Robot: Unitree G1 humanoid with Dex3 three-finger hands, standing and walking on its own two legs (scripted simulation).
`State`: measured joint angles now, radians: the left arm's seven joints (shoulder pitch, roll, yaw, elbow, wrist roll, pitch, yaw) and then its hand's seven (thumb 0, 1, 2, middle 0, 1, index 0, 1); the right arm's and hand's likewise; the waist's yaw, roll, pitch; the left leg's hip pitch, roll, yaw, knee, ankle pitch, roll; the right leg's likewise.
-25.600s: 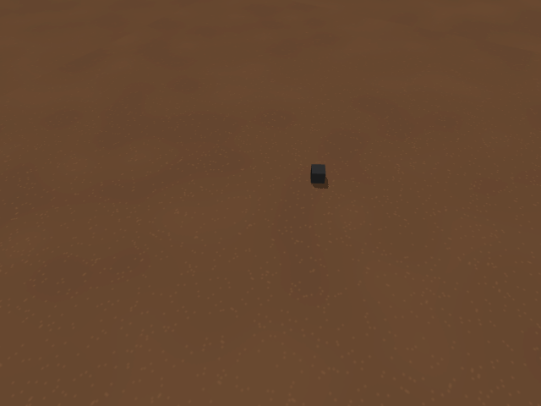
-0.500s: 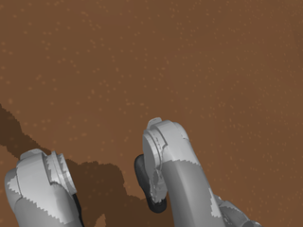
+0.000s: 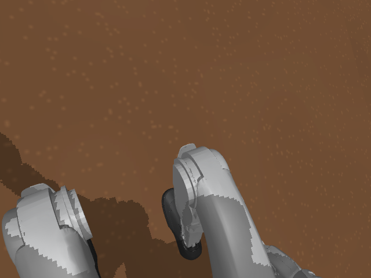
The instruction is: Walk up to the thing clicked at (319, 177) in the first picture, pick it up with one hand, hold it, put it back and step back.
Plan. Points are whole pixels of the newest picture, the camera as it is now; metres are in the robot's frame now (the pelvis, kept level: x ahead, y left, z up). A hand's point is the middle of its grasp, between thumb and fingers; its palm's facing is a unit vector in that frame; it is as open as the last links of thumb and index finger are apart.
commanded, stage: open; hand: left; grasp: from above
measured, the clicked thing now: out of the picture +0.42 +0.36 -0.27
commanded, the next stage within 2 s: withdraw in 0.32 s
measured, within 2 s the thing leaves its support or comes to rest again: neither
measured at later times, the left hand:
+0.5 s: hand out of the picture +0.41 +0.36 -0.23, palm faces -0.36 -0.27 -0.89, open 14.3 cm
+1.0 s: hand out of the picture +0.39 +0.39 -0.07, palm faces -0.49 -0.12 -0.86, open 14.1 cm
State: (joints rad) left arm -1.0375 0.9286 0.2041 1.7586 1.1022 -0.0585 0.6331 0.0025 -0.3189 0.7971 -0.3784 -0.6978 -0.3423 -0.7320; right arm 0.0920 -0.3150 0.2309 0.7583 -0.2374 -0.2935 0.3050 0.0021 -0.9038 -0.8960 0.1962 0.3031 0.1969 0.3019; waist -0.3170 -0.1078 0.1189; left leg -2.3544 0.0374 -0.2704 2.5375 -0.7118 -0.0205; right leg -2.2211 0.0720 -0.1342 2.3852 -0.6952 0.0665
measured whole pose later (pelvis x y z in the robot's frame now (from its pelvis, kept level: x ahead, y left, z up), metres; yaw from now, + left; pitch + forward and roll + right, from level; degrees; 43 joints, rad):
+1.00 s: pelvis -0.01 -0.01 +0.05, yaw +6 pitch +32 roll -9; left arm -0.84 0.79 0.03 1.18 1.12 -0.17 0.11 0.00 -0.53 1.00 -0.09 -1.01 -0.09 -1.01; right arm 0.09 -0.29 0.05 0.70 -0.10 -0.06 0.20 0.00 -0.91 -0.90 0.20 0.30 0.20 0.30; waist -0.15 0.01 -0.06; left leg -2.24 0.03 -0.16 2.35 -0.67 -0.01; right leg -2.13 0.02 -0.06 2.27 -0.70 0.06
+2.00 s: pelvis +0.00 -0.01 +0.20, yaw +11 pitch +30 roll -6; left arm -0.20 0.45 0.01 0.46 0.52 0.09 0.05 0.00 0.77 0.86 -0.22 -0.31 -0.21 -0.32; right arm 0.07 -0.27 -0.03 0.60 0.02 -0.02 0.02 0.01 -0.90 -0.89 0.20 0.30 0.20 0.30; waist -0.04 0.02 -0.20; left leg -1.77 0.03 -0.10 1.86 -0.62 -0.01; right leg -1.68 -0.01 -0.05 1.81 -0.65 0.04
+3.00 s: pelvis +0.08 +0.01 +0.41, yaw +16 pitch +9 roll -3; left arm 0.50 0.22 0.03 -0.12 -0.05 0.47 0.02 0.01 0.90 0.89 -0.21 -0.30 -0.20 -0.30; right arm 0.27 -0.22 0.03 0.52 0.00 -0.24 -0.17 0.01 -0.90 -0.89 0.20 0.30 0.20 0.30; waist -0.03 0.04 -0.16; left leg -0.70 0.03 -0.07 1.01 -0.48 -0.02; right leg -0.62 -0.02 -0.06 0.95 -0.49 0.02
